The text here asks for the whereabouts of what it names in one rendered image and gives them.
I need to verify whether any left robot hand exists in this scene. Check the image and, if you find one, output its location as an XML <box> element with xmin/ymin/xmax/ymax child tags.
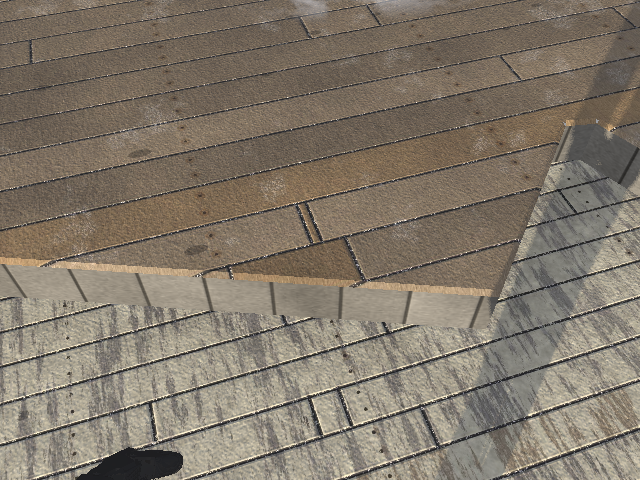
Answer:
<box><xmin>76</xmin><ymin>447</ymin><xmax>183</xmax><ymax>480</ymax></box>

